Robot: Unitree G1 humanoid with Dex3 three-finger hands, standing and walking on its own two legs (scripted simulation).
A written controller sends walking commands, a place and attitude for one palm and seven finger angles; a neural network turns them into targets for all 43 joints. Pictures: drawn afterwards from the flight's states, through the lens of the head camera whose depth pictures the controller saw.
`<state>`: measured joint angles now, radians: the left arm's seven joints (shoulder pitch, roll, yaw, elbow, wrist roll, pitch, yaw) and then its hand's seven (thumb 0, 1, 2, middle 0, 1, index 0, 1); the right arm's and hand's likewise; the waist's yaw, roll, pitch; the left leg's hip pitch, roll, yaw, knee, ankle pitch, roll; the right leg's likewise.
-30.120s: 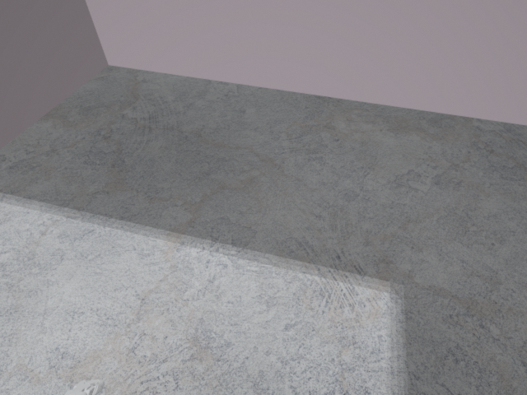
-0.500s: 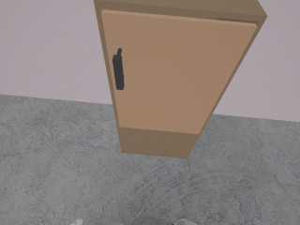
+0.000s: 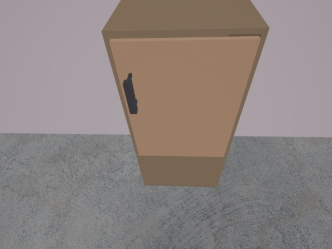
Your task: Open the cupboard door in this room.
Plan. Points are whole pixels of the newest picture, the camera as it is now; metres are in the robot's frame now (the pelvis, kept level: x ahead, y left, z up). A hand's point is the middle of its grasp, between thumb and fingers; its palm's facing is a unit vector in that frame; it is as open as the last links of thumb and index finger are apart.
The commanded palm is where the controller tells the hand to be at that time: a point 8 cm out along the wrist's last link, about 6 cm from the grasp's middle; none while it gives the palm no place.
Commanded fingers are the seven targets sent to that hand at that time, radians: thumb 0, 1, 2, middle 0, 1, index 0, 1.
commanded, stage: come to a stop and stand still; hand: left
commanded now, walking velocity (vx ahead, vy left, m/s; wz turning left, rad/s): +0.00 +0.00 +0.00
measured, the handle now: (131, 93) +0.58 +0.15 +0.04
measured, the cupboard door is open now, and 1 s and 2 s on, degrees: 0 0 0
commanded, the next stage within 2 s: look again from close up in 0.30 s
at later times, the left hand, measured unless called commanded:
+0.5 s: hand out of the picture +0.01 +0.16 -0.17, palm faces -0.01 -0.98 -0.21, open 7.3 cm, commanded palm none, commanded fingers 0.00 0.90 0.90 -0.20 -0.30 -0.20 -0.30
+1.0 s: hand out of the picture +0.02 +0.18 -0.17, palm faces +0.00 -0.97 -0.23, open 7.3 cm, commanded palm none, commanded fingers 0.00 0.90 0.90 -0.20 -0.30 -0.20 -0.30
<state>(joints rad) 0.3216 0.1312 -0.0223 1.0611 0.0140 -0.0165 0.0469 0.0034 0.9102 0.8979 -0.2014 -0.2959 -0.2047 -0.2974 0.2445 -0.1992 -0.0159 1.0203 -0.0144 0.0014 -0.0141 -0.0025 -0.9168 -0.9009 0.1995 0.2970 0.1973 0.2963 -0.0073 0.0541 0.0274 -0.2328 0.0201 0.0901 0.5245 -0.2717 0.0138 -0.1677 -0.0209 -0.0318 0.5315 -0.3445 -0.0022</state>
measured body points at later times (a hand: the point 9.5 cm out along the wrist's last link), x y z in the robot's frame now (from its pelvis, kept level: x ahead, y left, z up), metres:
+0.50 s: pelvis +0.00 -0.02 +0.00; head +0.01 -0.02 +0.45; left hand +0.01 +0.21 -0.15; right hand -0.02 -0.24 -0.16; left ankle +0.01 +0.11 -0.73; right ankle -0.04 -0.12 -0.73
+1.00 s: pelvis +0.01 -0.01 +0.01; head +0.02 -0.02 +0.46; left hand +0.02 +0.23 -0.15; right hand +0.04 -0.25 -0.15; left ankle +0.01 +0.11 -0.73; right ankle -0.04 -0.12 -0.73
